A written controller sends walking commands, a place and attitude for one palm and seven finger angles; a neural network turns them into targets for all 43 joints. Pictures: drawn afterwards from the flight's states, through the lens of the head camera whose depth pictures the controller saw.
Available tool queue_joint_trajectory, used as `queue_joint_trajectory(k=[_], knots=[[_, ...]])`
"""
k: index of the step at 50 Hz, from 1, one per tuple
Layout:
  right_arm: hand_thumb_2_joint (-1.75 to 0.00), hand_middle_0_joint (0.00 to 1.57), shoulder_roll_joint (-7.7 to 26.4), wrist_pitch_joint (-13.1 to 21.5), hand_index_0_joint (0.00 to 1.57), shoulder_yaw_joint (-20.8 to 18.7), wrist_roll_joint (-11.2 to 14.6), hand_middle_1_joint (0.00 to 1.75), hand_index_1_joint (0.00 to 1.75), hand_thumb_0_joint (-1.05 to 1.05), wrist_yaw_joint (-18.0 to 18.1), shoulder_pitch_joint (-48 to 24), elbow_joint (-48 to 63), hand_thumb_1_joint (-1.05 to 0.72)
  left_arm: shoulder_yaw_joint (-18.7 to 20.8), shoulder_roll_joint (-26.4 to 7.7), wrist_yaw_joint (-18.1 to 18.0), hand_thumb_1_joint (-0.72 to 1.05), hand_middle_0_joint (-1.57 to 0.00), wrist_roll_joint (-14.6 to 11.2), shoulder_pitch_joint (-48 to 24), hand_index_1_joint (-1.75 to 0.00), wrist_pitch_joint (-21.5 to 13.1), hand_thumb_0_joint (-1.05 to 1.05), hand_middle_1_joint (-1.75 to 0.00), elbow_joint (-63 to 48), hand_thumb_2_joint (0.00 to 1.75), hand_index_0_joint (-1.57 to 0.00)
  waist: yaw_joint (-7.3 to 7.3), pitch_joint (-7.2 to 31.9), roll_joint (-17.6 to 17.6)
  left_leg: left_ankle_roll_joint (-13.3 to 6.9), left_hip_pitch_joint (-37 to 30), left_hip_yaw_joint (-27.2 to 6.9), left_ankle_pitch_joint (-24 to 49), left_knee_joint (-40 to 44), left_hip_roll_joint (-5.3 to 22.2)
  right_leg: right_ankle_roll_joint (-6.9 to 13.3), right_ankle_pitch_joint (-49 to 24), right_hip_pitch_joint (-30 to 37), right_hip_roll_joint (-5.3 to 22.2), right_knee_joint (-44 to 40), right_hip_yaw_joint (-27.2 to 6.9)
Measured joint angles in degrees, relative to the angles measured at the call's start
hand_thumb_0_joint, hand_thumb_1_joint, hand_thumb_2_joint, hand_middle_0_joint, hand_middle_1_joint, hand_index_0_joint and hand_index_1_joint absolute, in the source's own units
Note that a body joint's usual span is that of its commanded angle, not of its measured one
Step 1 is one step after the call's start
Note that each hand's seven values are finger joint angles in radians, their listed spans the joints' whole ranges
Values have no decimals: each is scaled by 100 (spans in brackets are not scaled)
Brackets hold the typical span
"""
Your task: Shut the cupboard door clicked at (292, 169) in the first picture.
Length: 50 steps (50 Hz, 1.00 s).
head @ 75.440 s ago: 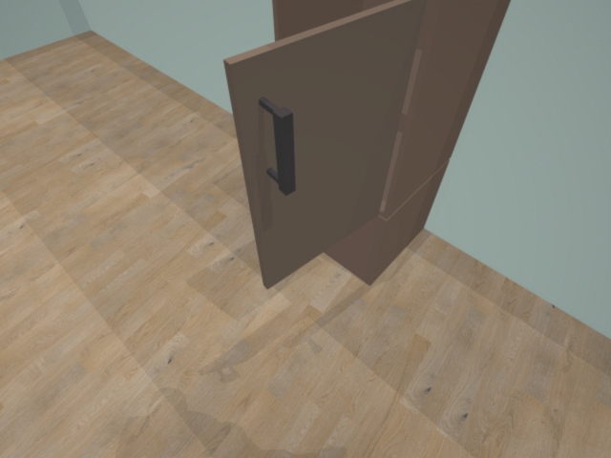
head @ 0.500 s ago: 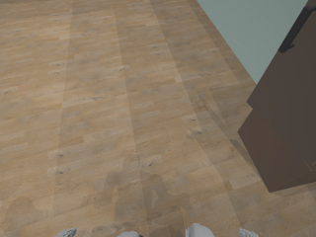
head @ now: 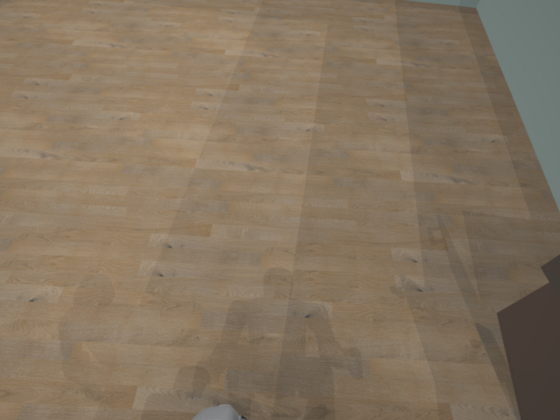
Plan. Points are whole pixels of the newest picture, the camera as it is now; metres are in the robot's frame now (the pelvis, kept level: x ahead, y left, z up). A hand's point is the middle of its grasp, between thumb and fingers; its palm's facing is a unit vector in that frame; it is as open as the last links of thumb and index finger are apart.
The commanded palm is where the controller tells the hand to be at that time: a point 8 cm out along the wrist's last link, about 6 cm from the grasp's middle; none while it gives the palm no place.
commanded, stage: walk to a spot facing it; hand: left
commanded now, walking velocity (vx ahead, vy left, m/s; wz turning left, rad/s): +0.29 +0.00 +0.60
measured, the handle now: out of the picture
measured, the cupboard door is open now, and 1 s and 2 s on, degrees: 15 15 15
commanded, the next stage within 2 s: turn to face it in 0.72 s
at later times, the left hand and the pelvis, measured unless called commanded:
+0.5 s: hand (180, 357) +0.21 +0.17 -0.12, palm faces +0.26 -0.93 -0.27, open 7.4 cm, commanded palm none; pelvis +0.16 -0.04 +0.01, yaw +16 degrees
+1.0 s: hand (162, 394) +0.17 +0.20 -0.17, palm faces +0.54 -0.81 -0.22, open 7.4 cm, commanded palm none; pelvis +0.25 +0.02 +0.01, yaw +29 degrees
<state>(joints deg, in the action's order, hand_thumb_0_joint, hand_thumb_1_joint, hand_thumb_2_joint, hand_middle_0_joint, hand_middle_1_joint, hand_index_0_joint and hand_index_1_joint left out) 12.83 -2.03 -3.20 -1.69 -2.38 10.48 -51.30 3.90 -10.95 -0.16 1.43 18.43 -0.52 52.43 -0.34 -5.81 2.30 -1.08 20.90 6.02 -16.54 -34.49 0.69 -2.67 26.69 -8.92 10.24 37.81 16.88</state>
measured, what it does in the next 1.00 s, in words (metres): walks ahead, turning left: right foot, then left foot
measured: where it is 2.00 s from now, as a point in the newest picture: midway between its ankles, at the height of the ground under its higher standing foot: (268, 381)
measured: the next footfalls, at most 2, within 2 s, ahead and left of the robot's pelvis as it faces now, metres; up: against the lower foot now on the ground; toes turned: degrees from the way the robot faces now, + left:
right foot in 0.38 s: +0.24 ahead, -0.13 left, +0.00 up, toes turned +6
left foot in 0.84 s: +0.28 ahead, +0.12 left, +0.00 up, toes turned +33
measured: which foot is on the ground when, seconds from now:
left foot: down 0.00-0.38, up 0.40-0.82, down 0.84-1.00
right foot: down 0.00-0.00, up 0.02-0.36, down 0.38-0.84, up 0.86-1.00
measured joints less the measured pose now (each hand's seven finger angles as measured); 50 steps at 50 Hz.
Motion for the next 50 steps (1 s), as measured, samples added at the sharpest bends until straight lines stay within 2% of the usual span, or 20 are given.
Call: queue_joint_trajectory(k=[1, 3, 6, 10, 15, 19, 21, 22, 24, 27, 30, 34, 39, 41, 42, 43, 44, 45, 47, 50], knots=[[-90, 20, -8, 92, 20, -2, -17, 30, 30, 1, 24, -45, 37, -91, 22, -54, 21, 90, -21, -19, 1, -30, 65, 1, -30, 46, 90, -20, 27, -4, 29, -93, 91, -29, 268, -155, -42, -33, 288, -288, 25, 733, -223], [-90, 20, -64, 204, 20, 29, -15, 30, 30, 1, 87, -101, 71, -91, 58, -179, 30, 90, -21, -5, -94, -30, 245, 1, -30, 121, 90, -20, 16, -54, 123, -173, 80, -42, 38, -414, -122, -3, 524, -921, -112, 2108, -854], [-90, 20, -110, 264, 20, 68, -31, 30, 30, 0, 190, 49, 102, -91, 117, -268, 63, 91, -20, 32, -301, -30, 313, 1, -30, 109, 90, -20, 52, 39, 83, -145, -154, -202, -77, -117, -195, -3, 35, -1647, -271, 2843, -1226], [-90, 20, -118, 297, 20, 95, -28, 30, 30, 0, 254, 280, -41, -91, 122, -274, 135, 91, -20, 37, -644, -30, 233, 1, -30, -119, 90, -20, 83, 114, -81, -117, -550, -500, 152, 523, -266, -80, -632, -2148, -338, 2357, -1491], [-90, 20, -117, 238, 21, 68, -31, 30, 30, 0, 224, 517, -237, -90, 75, -224, 171, 91, -20, 23, -938, -30, 164, 1, -30, -375, 90, -19, 159, 225, -252, -12, -917, -820, 93, 857, -262, -163, -1007, -2080, -443, 884, -1567], [-90, 20, -89, 160, 21, 7, 4, 30, 30, 1, 201, 675, -331, -90, 20, -220, 196, 91, -20, 27, -957, -30, 21, 1, -30, -519, 90, -20, 207, 320, -326, 133, -946, -1037, -431, 349, -237, -123, -1341, -1453, -665, -389, -1421], [-90, 20, -10, 103, 21, -65, 46, 30, 30, 1, 209, 649, -414, -90, -31, -131, 145, 91, -20, 54, -969, -30, -98, 1, -30, -517, 90, -20, 189, 303, -451, 67, -512, -1102, -1117, -946, -246, 235, -1316, -1399, -698, -210, -1243], [-90, 20, 33, 66, 21, -98, 42, 30, 30, 1, 207, 620, -438, -91, -68, -72, 116, 91, -20, 48, -948, -30, -112, 1, -30, -513, 90, -20, 196, 288, -494, 47, -217, -1078, -1256, -1732, -276, 333, -1198, -1313, -668, -172, -1127], [-90, 20, 89, 31, 20, -144, 20, 30, 30, 1, 195, 550, -460, -91, -96, 34, 46, 90, -20, 34, -827, -30, -111, 0, -30, -479, 90, -20, 181, 297, -481, 67, 315, -889, -1026, -2926, -269, 400, -1085, -1058, -590, -355, -958], [-90, 20, 128, 0, 20, -169, 15, 30, 30, 1, 148, 398, -402, -91, -113, 145, -30, 90, -20, 10, -602, -30, -105, 0, -30, -341, 90, -20, 213, 304, -398, 195, 869, -651, -487, -3559, -93, 390, -1147, -630, -511, -855, -692], [-90, 19, 119, -30, 20, -158, 23, 30, 30, 1, 120, 209, -292, -91, -116, 205, -88, 91, -20, -1, -412, -30, -132, 0, -30, -198, 90, -20, 207, 226, -284, 288, 1148, -538, -265, -3337, 32, 389, -1142, -302, -452, -1183, -427], [-90, 19, 89, -88, 20, -110, 25, 30, 30, 1, 98, -61, -175, -91, -91, 147, -124, 93, -21, 2, -203, -30, -100, 0, -30, -51, 90, -20, 117, 84, -203, 325, 1163, -365, -160, -2437, 129, 344, -963, 15, -411, -1280, -74], [-90, 19, 33, -94, 20, -12, 31, 30, 30, 1, 58, -416, -10, -91, -75, 43, -102, 92, -20, 28, 17, -30, 0, 1, -30, 61, 90, -20, -62, -97, -109, 201, 726, -28, -217, -1001, 55, 188, -474, 213, -273, -851, 283], [-90, 19, 29, -21, 20, 35, 20, 30, 30, 1, 35, -486, 117, -91, -50, -21, -83, 91, -20, 7, 140, -30, 41, 1, -30, 81, 90, -20, -103, -113, -47, 90, 345, 73, 268, -263, -70, 90, -149, 142, -114, -289, 349], [-90, 19, 59, 51, 20, 46, 0, 30, 30, 1, 32, -494, 193, -91, -43, -39, -70, 91, -20, -26, 200, -30, 81, 1, -30, 87, 90, -20, -101, -69, -93, -203, 261, 31, 629, -113, -82, 38, -56, -74, -62, 280, 265], [-90, 19, 41, 114, 20, 57, 7, 30, 30, 1, 70, -539, 225, -91, -44, -96, -79, 91, -20, -54, 147, -30, 156, 1, -30, 119, 90, -20, -93, -95, -48, -386, 332, 6, 500, -321, -143, -9, 268, -380, -49, 1001, -89], [-90, 19, 15, 147, 20, 92, 21, 30, 30, 0, 114, -582, 235, -91, -48, -151, -109, 91, -20, -67, 63, -30, 242, 1, -30, 132, 90, -20, -121, -143, 4, -457, 329, -5, 292, -462, -189, -9, 556, -675, -117, 1659, -506], [-90, 20, -18, 162, 20, 137, 25, 30, 30, 0, 158, -609, 231, -91, -40, -194, -143, 91, -20, -66, -17, -30, 299, 1, -30, 131, 90, -20, -161, -170, 49, -465, 266, -7, 145, -475, -211, -6, 660, -924, -203, 2126, -838], [-90, 20, -83, 172, 20, 214, 19, 30, 30, 0, 257, -624, 200, -91, -28, -226, -180, 91, -20, -46, -171, -30, 336, 1, -30, 146, 90, -20, -211, -148, 63, -407, 93, -19, 83, -289, -205, -23, 512, -1301, -348, 2568, -1248], [-90, 20, -196, 192, 20, 290, 19, 30, 30, 0, 367, -600, 77, -91, -61, -196, -155, 91, -20, -23, -339, -30, 340, 1, -30, 180, 90, -19, -229, -44, 6, -350, -227, -10, 260, 169, -173, -14, 19, -1551, -464, 2404, -1613]])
